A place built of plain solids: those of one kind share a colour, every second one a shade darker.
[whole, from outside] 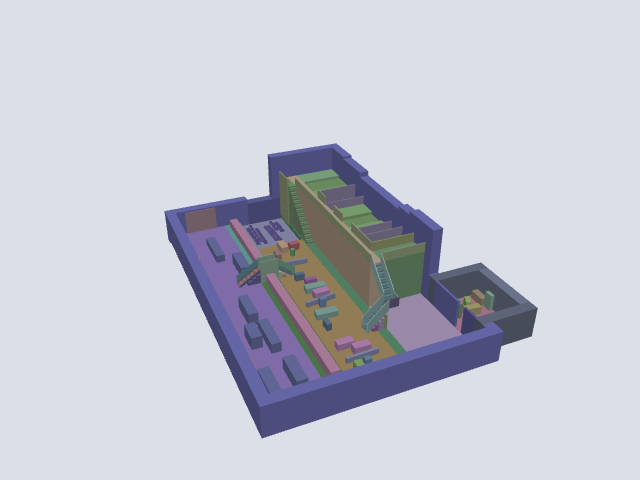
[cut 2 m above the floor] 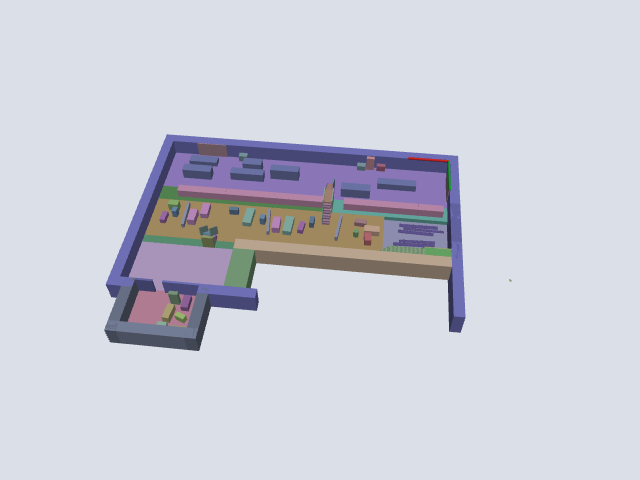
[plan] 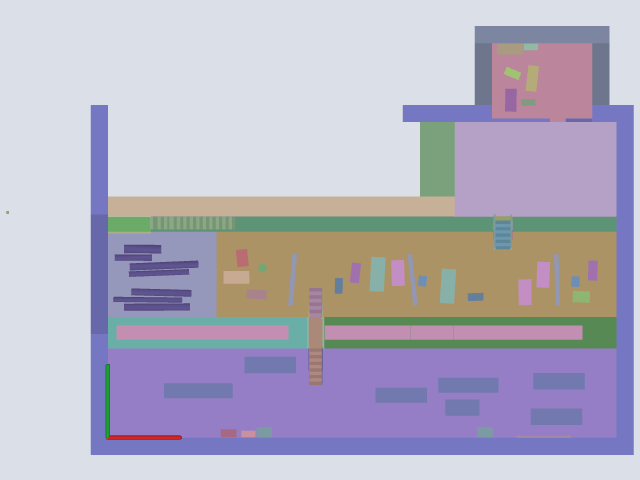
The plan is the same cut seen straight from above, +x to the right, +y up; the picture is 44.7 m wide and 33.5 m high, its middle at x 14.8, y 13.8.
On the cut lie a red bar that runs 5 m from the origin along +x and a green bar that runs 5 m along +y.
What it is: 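27 risers of 0.204 m in one run along the bins' fronts, up to the walk on their tops, 5.50 m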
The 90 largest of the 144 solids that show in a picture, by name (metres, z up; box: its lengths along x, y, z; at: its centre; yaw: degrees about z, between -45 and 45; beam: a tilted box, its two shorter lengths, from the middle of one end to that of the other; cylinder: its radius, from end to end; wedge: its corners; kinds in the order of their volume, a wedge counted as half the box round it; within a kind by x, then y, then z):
{
 "wall_concrete_1": {"box": [1.2, 10.83, 4.16], "at": [-0.6, 4.21, 1.12]},
 "wall_concrete_2": {"box": [1.2, 8.35, 3.6], "at": [-0.6, 11.4, 0.84]},
 "wall_concrete_3": {"box": [1.2, 10.05, 9.65], "at": [-0.6, 18.2, 3.87]},
 "wall_concrete_4": {"box": [4.82, 1.2, 3.9], "at": [1.21, 22.63, 6.75]},
 "wall_concrete_5": {"box": [7.24, 1.2, 6.2], "at": [4.84, 22.63, 5.29]},
 "wall_concrete_6": {"box": [4.82, 1.2, 3.6], "at": [8.47, 22.63, 4.0]},
 "wall_concrete_7": {"box": [4.82, 1.2, 5.6], "at": [10.89, 22.63, 5.0]},
 "wall_concrete_8": {"box": [4.82, 1.2, 3.6], "at": [13.31, 22.63, 5.59]},
 "wall_concrete_9": {"box": [4.82, 1.2, 5.6], "at": [15.73, 22.63, 5.0]},
 "wall_concrete_10": {"box": [37.9, 1.2, 3.6], "at": [17.75, -0.6, 1.4]},
 "wall_concrete_11": {"box": [4.82, 1.2, 3.6], "at": [18.15, 22.63, 4.0]},
 "wall_concrete_12": {"box": [4.82, 1.2, 6.05], "at": [20.57, 22.63, 5.22]},
 "wall_concrete_13": {"box": [4.82, 1.2, 9.1], "at": [22.99, 22.63, 4.15]},
 "wall_concrete_14": {"box": [3.8, 1.2, 3.6], "at": [24.9, 22.63, 1.4]},
 "wall_concrete_15": {"box": [4.05, 0.25, 3.6], "at": [28.82, 22.16, 1.4]},
 "wall_concrete_16": {"box": [1.85, 0.25, 3.6], "at": [32.88, 22.16, 1.4]},
 "wall_concrete_17": {"box": [2.9, 1.2, 3.6], "at": [35.25, 22.63, 1.4]},
 "wall_concrete_18": {"box": [1.2, 24.43, 3.6], "at": [36.1, 11.02, 1.4]},
 "floor_walk_metal_1": {"box": [24.2, 1.4, 5.89], "at": [12.1, 16.13, 2.55]},
 "floor_hall2a_brick_1": {"box": [27.93, 5.95, 0.96], "at": [21.54, 11.4, -0.48]},
 "wall_timber_1": {"box": [1.2, 6.7, 3.6], "at": [26.2, 25.38, 1.4]},
 "wall_timber_2": {"box": [9.4, 1.2, 3.6], "at": [30.3, 28.13, 1.4]},
 "wall_timber_3": {"box": [1.2, 6.7, 3.6], "at": [34.4, 25.38, 1.4]},
 "floor_hall0a_brick_1": {"box": [35.5, 6.23, 0.4], "at": [17.75, 3.12, -0.2]},
 "floor_bin_metal_1": {"box": [2.42, 5.2, 0.7], "at": [1.21, 19.43, 5.14]},
 "floor_bin_metal_2": {"box": [2.42, 5.2, 5.89], "at": [22.99, 19.43, 2.55]},
 "floor_bin_timber_1": {"box": [2.42, 5.2, 0.4], "at": [3.63, 19.43, 5.0]},
 "floor_bin_timber_2": {"box": [2.42, 5.2, 2.4], "at": [10.89, 19.43, 3.4]},
 "floor_bin_timber_3": {"box": [2.42, 5.2, 0.4], "at": [13.31, 19.43, 4.0]},
 "floor_bin_timber_4": {"box": [2.42, 5.2, 2.4], "at": [15.73, 19.43, 3.4]},
 "boardstack_front_1": {"box": [4.8, 1.05, 0.92], "at": [6.31, 3.28, 0.46]},
 "boardstack_front_2": {"box": [3.6, 1.15, 1.34], "at": [11.33, 5.07, 0.67]},
 "boardstack_front_3": {"box": [3.6, 1.05, 1.52], "at": [20.47, 2.97, 0.76]},
 "boardstack_front_4": {"box": [2.4, 1.15, 1.46], "at": [24.74, 2.1, 0.73]},
 "boardstack_front_5": {"box": [4.2, 1.05, 1.16], "at": [25.16, 3.66, 0.58]},
 "boardstack_front_6": {"box": [3.6, 1.15, 0.66], "at": [31.3, 1.47, 0.33]},
 "boardstack_front_7": {"box": [3.6, 1.15, 1.38], "at": [31.48, 3.94, 0.69]},
 "floor_hall3a_brick_1": {"box": [32.5, 1.05, 0.96], "at": [19.25, 14.9, -0.48]},
 "conveyor_1": {"box": [3.0, 1.0, 1.05], "at": [2.1, 7.33, 0.53]},
 "conveyor_2": {"box": [3.0, 1.0, 1.05], "at": [5.1, 7.33, 0.53]},
 "conveyor_3": {"box": [3.0, 1.0, 1.05], "at": [8.1, 7.33, 0.53]},
 "conveyor_4": {"box": [3.0, 1.0, 1.05], "at": [11.1, 7.33, 0.53]},
 "conveyor_5": {"box": [3.0, 1.0, 1.05], "at": [16.62, 7.33, 0.53]},
 "conveyor_6": {"box": [3.0, 1.0, 1.05], "at": [19.62, 7.33, 0.53]},
 "conveyor_7": {"box": [3.0, 1.0, 1.05], "at": [22.62, 7.33, 0.53]},
 "conveyor_8": {"box": [3.0, 1.0, 1.05], "at": [25.62, 7.33, 0.53]},
 "conveyor_9": {"box": [3.0, 1.0, 1.05], "at": [28.62, 7.33, 0.53]},
 "conveyor_10": {"box": [3.0, 1.0, 1.05], "at": [31.62, 7.33, 0.53]},
 "floor_hallend_brick_1": {"box": [11.3, 6.6, 0.4], "at": [29.85, 18.73, -0.2]},
 "floor_hall1a_brick_1": {"box": [14.03, 2.2, 0.96], "at": [7.01, 7.33, -0.48]},
 "floor_walkland_metal_1": {"box": [3.0, 1.05, 6.46], "at": [1.5, 14.9, 2.27]},
 "floor_hall1b_brick_1": {"box": [20.52, 2.2, 0.4], "at": [25.24, 7.33, -0.2]},
 "floor_pondbwa_water_1": {"box": [7.57, 5.95, 0.4], "at": [3.79, 11.4, -0.76]},
 "floor_leanto_lino_1": {"box": [7.0, 5.5, 0.4], "at": [30.3, 24.78, -0.2]},
 "rail_bindiv_1": {"box": [0.12, 5.2, 3.7], "at": [7.26, 19.43, 4.45]},
 "rail_bindiv_2": {"box": [0.12, 5.2, 3.1], "at": [9.68, 19.43, 4.14]},
 "rail_bindiv_3": {"box": [0.12, 5.2, 3.1], "at": [16.94, 19.43, 4.14]},
 "rail_bindiv_4": {"box": [0.12, 5.2, 3.55], "at": [19.36, 19.43, 4.37]},
 "step_bwa_1": {"box": [0.31, 0.9, 5.14], "at": [3.3, 14.98, 2.52]},
 "step_bwa_2": {"box": [0.31, 0.9, 4.93], "at": [3.53, 14.98, 2.42]},
 "step_bwa_3": {"box": [0.31, 0.9, 4.52], "at": [3.98, 14.98, 2.21]},
 "step_bwa_4": {"box": [0.31, 0.9, 4.12], "at": [4.43, 14.98, 2.01]},
 "step_bwa_5": {"box": [0.31, 0.9, 3.3], "at": [5.34, 14.98, 1.6]},
 "step_bwa_6": {"box": [0.31, 0.9, 2.48], "at": [6.25, 14.98, 1.19]},
 "floor_crosswalk_metal_1": {"box": [0.95, 2.2, 2.13], "at": [14.5, 7.33, 0.67]},
 "cart_hall_1": {"box": [0.9, 1.8, 0.87], "at": [20.24, 11.5, 0.44], "yaw": 1.7},
 "cart_hall_2": {"box": [0.9, 1.8, 0.77], "at": [29.11, 10.15, 0.38], "yaw": 0.5},
 "cart_hall_3": {"box": [0.9, 1.8, 0.89], "at": [30.38, 11.37, 0.45], "yaw": -1.9},
 "slabwood_hall_1": {"box": [1.0, 2.4, 0.68], "at": [18.82, 11.4, 0.34], "yaw": -3.1},
 "slabwood_hall_2": {"box": [1.0, 2.4, 0.67], "at": [23.73, 10.58, 0.33], "yaw": -3.4},
 "rail_walk_1": {"box": [21.35, 0.12, 1.1], "at": [13.52, 15.49, 6.04]},
 "rail_walkland_1": {"box": [3.0, 0.12, 6.59], "at": [1.5, 14.32, 3.3]},
 "slidingdoor_hall_1": {"box": [0.1, 4.0, 3.0], "at": [0.06, 3.15, 1.5]},
 "slidingdoor_hall_2": {"box": [3.8, 0.1, 3.0], "at": [30.42, 0.06, 1.5]},
 "cant_hall_1": {"box": [0.32, 3.6, 0.63], "at": [12.89, 11.03, 0.32], "yaw": -4.8},
 "cant_hall_2": {"box": [0.32, 3.6, 0.64], "at": [21.27, 11.03, 0.32], "yaw": 6.5},
 "cant_hall_3": {"box": [0.32, 3.6, 0.62], "at": [31.35, 11.01, 0.31], "yaw": 1.9},
 "rail_crosswalk_1": {"box": [0.12, 2.2, 2.83], "at": [13.96, 7.33, 1.42]},
 "rail_crosswalk_2": {"box": [0.12, 2.2, 2.83], "at": [15.04, 7.33, 1.42]},
 "cart_rdbwa_1": {"box": [1.8, 0.9, 0.81], "at": [8.97, 11.19, 0.41], "yaw": 0.1},
 "bench_leanto_far_1": {"box": [1.8, 0.75, 0.9], "at": [28.05, 27.11, 0.45]},
 "bench_leanto_1": {"box": [0.75, 1.8, 0.9], "at": [29.62, 25.07, 0.45], "yaw": -6.6},
 "pallets_hall_1": {"box": [1.2, 0.8, 1.05], "at": [33.04, 9.84, 0.53], "yaw": -2.2},
 "desk_leanto_1": {"box": [0.8, 1.6, 0.73], "at": [28.12, 23.56, 0.36], "yaw": -0.6},
 "pallets_rdbwa_1": {"box": [0.8, 1.2, 0.9], "at": [9.38, 12.54, 0.45], "yaw": 5.9},
 "cabinet_1": {"box": [1.0, 0.45, 1.9], "at": [9.8, 0.27, 0.95]},
 "cabinet_leanto_far_1": {"box": [1.0, 0.45, 1.88], "at": [29.51, 27.27, 0.94]},
 "cabinet_leanto_1": {"box": [1.0, 0.45, 1.84], "at": [29.35, 23.4, 0.92], "yaw": 0.4},
 "boardstack_usbwb_1": {"box": [1.33, 0.33, 1.7], "at": [27.57, 15.3, 0.85]},
 "motor_1": {"box": [1.1, 0.7, 0.9], "at": [26.31, 0.39, 0.45]}
}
